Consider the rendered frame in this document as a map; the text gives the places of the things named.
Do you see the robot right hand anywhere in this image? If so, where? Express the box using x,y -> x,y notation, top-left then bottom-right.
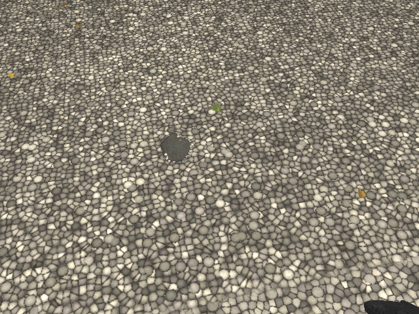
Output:
364,300 -> 419,314

